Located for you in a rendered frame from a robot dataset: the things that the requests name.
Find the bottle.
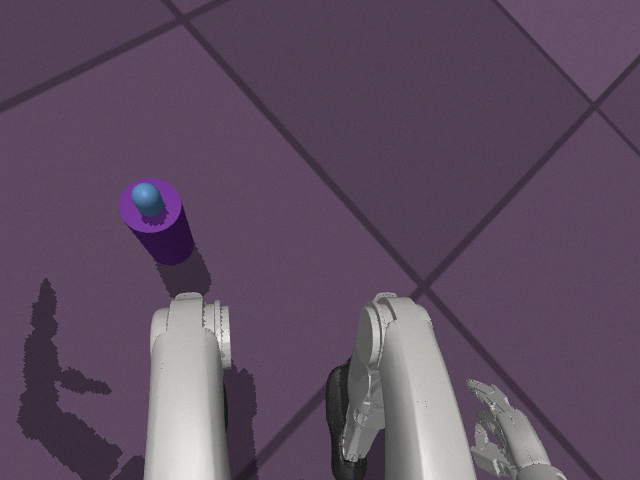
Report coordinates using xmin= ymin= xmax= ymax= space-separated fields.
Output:
xmin=119 ymin=178 xmax=194 ymax=265

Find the right robot arm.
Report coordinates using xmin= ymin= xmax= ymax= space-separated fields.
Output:
xmin=516 ymin=464 xmax=567 ymax=480

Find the right robot hand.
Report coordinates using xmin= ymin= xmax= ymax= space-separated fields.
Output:
xmin=466 ymin=379 xmax=552 ymax=480

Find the right robot foot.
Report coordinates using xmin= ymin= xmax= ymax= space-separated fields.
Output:
xmin=326 ymin=365 xmax=367 ymax=480

